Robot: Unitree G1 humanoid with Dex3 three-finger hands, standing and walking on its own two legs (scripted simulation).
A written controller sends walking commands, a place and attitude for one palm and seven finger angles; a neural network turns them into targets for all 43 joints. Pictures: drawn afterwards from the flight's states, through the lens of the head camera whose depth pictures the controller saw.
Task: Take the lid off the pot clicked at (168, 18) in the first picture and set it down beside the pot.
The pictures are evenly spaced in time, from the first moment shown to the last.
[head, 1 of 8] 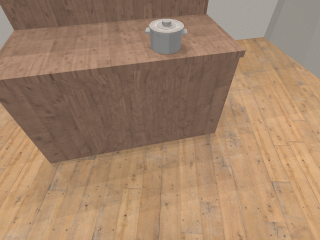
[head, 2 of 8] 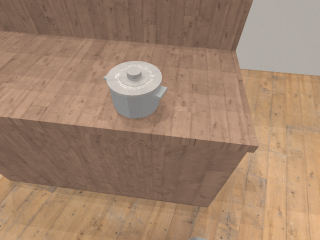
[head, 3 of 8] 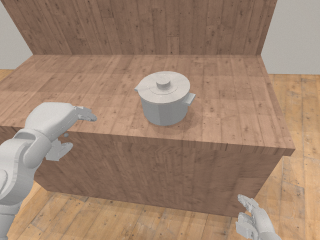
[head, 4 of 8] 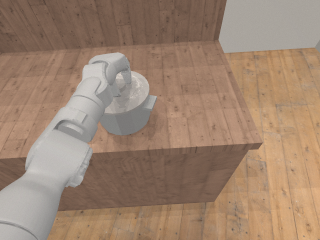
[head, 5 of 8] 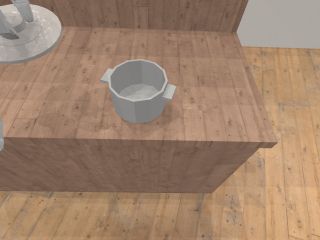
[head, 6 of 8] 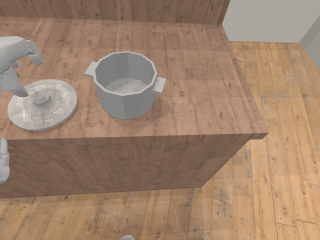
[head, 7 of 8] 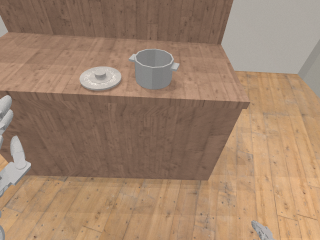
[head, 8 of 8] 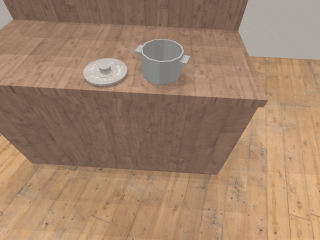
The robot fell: no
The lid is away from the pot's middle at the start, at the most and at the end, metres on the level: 0.00 0.25 0.23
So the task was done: yes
